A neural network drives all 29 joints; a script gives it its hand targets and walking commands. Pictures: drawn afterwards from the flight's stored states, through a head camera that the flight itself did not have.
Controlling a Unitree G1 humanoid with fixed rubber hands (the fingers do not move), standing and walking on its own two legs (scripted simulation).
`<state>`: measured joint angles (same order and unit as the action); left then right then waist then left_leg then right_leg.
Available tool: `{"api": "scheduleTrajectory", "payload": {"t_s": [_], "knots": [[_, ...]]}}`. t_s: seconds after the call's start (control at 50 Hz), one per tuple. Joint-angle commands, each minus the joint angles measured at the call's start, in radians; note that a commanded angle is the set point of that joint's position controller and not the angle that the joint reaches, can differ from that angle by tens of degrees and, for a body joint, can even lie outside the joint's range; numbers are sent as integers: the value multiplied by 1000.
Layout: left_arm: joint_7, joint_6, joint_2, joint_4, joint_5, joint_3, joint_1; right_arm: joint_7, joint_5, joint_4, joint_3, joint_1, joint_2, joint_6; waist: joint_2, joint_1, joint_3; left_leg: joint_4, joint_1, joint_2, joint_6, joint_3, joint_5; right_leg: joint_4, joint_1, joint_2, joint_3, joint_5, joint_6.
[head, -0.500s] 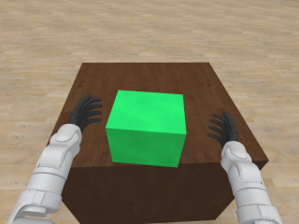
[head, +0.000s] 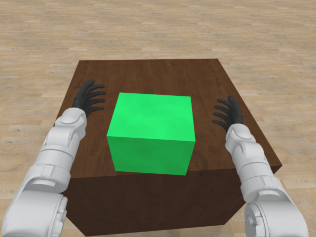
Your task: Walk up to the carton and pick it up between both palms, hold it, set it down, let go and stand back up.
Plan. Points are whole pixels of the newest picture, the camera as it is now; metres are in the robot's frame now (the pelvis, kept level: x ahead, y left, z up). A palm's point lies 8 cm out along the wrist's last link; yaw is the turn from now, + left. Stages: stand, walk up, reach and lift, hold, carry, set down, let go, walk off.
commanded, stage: reach and lift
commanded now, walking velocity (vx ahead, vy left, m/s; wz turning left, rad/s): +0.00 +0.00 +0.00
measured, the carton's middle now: (152, 134) +0.43 +0.00 +0.01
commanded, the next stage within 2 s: none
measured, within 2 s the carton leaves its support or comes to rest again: neither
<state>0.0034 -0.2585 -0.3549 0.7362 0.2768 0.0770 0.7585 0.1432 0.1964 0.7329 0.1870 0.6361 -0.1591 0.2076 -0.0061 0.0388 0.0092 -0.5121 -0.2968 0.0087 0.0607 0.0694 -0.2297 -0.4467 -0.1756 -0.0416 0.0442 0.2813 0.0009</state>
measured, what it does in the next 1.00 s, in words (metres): stands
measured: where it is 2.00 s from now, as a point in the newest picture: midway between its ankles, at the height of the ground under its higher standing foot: outside the picture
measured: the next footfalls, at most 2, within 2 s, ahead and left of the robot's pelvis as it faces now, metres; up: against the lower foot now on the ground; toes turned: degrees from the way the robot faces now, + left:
none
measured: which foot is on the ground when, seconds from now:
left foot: down 0.00-1.00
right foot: down 0.00-1.00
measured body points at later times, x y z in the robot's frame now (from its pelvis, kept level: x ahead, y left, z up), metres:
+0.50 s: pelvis +0.01 +0.00 +0.00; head +0.04 +0.02 +0.45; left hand +0.46 +0.18 +0.11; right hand +0.41 -0.22 +0.07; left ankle +0.03 +0.08 -0.74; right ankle -0.03 -0.13 -0.74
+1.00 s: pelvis +0.00 -0.01 -0.01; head +0.08 +0.01 +0.43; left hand +0.46 +0.16 +0.05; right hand +0.42 -0.22 +0.03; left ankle +0.03 +0.07 -0.74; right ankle -0.03 -0.13 -0.74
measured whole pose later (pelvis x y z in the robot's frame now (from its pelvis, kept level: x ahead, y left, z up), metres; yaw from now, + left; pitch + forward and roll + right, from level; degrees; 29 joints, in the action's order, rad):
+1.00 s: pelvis +0.00 -0.01 -0.01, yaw +0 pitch +19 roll -1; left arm 0.00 0.26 -0.27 1.26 0.24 0.08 0.89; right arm 0.12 0.21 1.13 0.08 0.76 -0.17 -0.20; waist -0.01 0.07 0.19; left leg -0.51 -0.66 0.01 0.05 0.07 -0.18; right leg -0.52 -0.58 -0.04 0.04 0.27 0.00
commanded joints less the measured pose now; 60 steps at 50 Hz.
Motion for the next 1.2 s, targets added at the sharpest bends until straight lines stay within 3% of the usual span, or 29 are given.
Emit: {"api": "scheduleTrajectory", "payload": {"t_s": [0.0, 0.02, 0.06, 0.1, 0.18, 0.2, 0.24, 0.3, 0.32, 0.34, 0.36, 0.4, 0.42, 0.52, 0.58, 0.6, 0.64, 0.66, 0.68, 0.72, 0.8, 0.82, 0.9, 0.92, 0.94, 0.98, 1.04, 1.14, 1.18], "knots": [[-28, 111, -162, 43, 10, -14, 752, -7, -20, -114, 31, 752, -277, -93, 53, 107, 607, 42, 404, -76, -91, -157, 389, 89, -353, 13, -90, -327, -6], [-27, 122, -151, 48, 7, 1, 769, -4, -42, -63, 47, 745, -274, -99, 87, 136, 631, 28, 438, -81, -101, -163, 386, 92, -372, 10, -94, -324, -16], [-43, 126, -118, -3, 7, 18, 745, -9, -16, -81, 46, 749, -299, -136, 85, 139, 720, -9, 521, -95, -119, -178, 519, 83, -397, -6, -108, -361, -18], [-32, 114, -119, 51, -1, -2, 692, -12, 17, -43, 6, 714, -298, -146, 89, 121, 689, -25, 557, -93, -131, -166, 604, 102, -397, -11, -115, -390, -12], [-1, 151, -135, 235, -50, -39, 651, 1, 9, 80, -47, 676, -244, -159, 57, 93, 587, -13, 469, -71, -103, -153, 545, 97, -319, 6, -94, -453, 3], [6, 178, -108, 219, -45, -23, 669, 6, 11, 50, -43, 694, -230, -183, 51, 116, 590, -11, 457, -68, -108, -153, 555, 91, -314, 5, -96, -475, 5], [-1, 214, -86, 104, -50, -18, 641, 6, 35, 17, -59, 666, -237, -231, 72, 108, 719, -55, 528, -73, -124, -155, 696, 61, -313, -13, -111, -546, 1], [7, 244, -99, 185, -60, -40, 635, 8, 34, 73, -64, 670, -236, -264, 74, 100, 701, -70, 535, -81, -122, -162, 741, 62, -363, -12, -113, -527, 3], [13, 265, -92, 203, -58, -19, 618, 9, 33, 64, -62, 638, -218, -278, 72, 116, 728, -77, 532, -76, -124, -163, 711, 66, -367, -13, -115, -516, -1], [10, 287, -111, 233, -70, -44, 621, 4, 38, 87, -59, 646, -213, -281, 79, 81, 709, -71, 496, -79, -120, -161, 709, 62, -370, -11, -104, -477, -5], [11, 297, -100, 252, -64, -42, 615, 3, 40, 66, -79, 655, -215, -299, 65, 84, 729, -80, 504, -77, -120, -161, 728, 48, -377, -10, -108, -507, 2], [12, 331, -82, 266, -69, -24, 642, 3, 26, 176, -40, 647, -242, -319, 77, 117, 711, -93, 492, -77, -130, -162, 712, 52, -410, -7, -111, -486, 3], [18, 344, -76, 367, -73, -24, 614, -1, 32, 227, -70, 633, -212, -316, 63, 99, 646, -76, 446, -78, -123, -163, 646, 40, -425, -4, -112, -415, 7], [10, 461, -66, 332, -26, 35, 674, -24, 47, 175, -97, 664, -202, -394, 79, 110, 799, -116, 422, -80, -127, -166, 640, 1, -490, -1, -112, -409, -3], [3, 505, -50, 464, -30, 38, 660, -29, 23, 232, -67, 675, -208, -426, 94, 92, 802, -114, 374, -81, -136, -162, 560, -7, -545, 1, -118, -308, -8], [4, 519, -61, 458, -17, 54, 736, -31, 21, 248, -59, 701, -224, -431, 99, 118, 818, -127, 352, -78, -137, -165, 538, -15, -557, 4, -118, -315, -3], [-2, 556, -32, 414, -11, 58, 734, -37, 21, 263, -72, 687, -218, -462, 83, 118, 900, -147, 382, -81, -140, -164, 589, -26, -579, 2, -124, -359, 3], [2, 559, -21, 472, -9, 66, 713, -44, 38, 278, -92, 679, -208, -462, 105, 89, 892, -154, 372, -77, -148, -160, 614, -34, -581, 1, -125, -362, 1], [-2, 567, -18, 422, -7, 81, 740, -42, 33, 251, -72, 702, -220, -470, 118, 113, 912, -158, 376, -79, -151, -161, 596, -35, -615, 0, -129, -350, -4], [2, 573, -37, 488, -20, 54, 741, -35, 25, 270, -79, 666, -179, -472, 104, 99, 930, -165, 342, -74, -135, -149, 563, -33, -602, 4, -115, -346, 4], [4, 609, 11, 407, -9, 64, 772, -33, 25, 165, -90, 713, -127, -495, 76, 103, 1016, -186, 293, -63, -124, -144, 570, -69, -556, 4, -120, -429, 17], [2, 607, 25, 389, -22, 48, 763, -36, 39, 181, -117, 721, -106, -497, 93, 74, 1001, -178, 302, -63, -128, -137, 599, -62, -525, 10, -117, -451, 21], [4, 607, 15, 422, -80, -29, 757, -20, -22, 179, -75, 708, -72, -484, 15, 78, 1006, -164, 231, -59, -103, -129, 546, -70, -434, 17, -92, -563, 38], [7, 605, 22, 434, -105, -31, 749, -18, -23, 222, -74, 670, -63, -481, 31, 107, 986, -155, 250, -59, -102, -138, 544, -65, -427, 12, -92, -563, 42], [7, 613, 39, 403, -113, -43, 727, -22, -29, 210, -84, 659, -34, -482, 45, 78, 981, -152, 233, -56, -106, -130, 560, -63, -412, 16, -83, -564, 41], [7, 621, 52, 356, -129, -54, 756, -17, -49, 164, -58, 691, -46, -493, 44, 97, 1000, -159, 224, -47, -109, -126, 562, -75, -393, 20, -89, -590, 42], [19, 621, 146, 343, -175, -73, 745, -37, -73, 175, -65, 688, 49, -502, 67, 81, 988, -158, 255, -53, -117, -124, 595, -76, -412, 18, -101, -597, 41], [56, 647, 312, 380, -316, -156, 740, -71, -252, 195, 32, 702, 235, -541, 55, 88, 949, -123, 250, -46, -120, -106, 579, -46, -311, 33, -95, -641, 38], [63, 653, 349, 429, -364, -219, 762, -82, -337, 182, 75, 738, 301, -563, 38, 64, 931, -101, 206, -38, -118, -93, 554, -43, -253, 45, -89, -680, 46]]}}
